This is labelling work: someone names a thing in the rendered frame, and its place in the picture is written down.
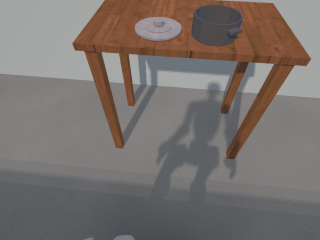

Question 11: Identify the lid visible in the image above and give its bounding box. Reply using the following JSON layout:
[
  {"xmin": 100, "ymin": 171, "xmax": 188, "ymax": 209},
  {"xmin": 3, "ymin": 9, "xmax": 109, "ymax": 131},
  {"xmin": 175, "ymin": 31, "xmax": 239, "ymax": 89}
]
[{"xmin": 135, "ymin": 17, "xmax": 182, "ymax": 41}]

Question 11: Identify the knob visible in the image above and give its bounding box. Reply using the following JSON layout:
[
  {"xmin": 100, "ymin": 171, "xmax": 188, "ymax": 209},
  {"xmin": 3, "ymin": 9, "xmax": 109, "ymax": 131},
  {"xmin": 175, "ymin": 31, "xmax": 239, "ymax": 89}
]
[{"xmin": 153, "ymin": 18, "xmax": 163, "ymax": 27}]

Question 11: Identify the pot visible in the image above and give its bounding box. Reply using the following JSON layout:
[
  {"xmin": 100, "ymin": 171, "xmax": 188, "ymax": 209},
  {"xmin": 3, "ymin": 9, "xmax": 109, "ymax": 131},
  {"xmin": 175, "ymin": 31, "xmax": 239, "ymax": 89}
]
[{"xmin": 191, "ymin": 4, "xmax": 243, "ymax": 47}]

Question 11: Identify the table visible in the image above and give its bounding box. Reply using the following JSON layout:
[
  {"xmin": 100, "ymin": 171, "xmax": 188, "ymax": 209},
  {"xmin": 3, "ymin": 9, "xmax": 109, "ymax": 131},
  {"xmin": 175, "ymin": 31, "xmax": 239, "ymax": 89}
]
[{"xmin": 72, "ymin": 0, "xmax": 311, "ymax": 159}]

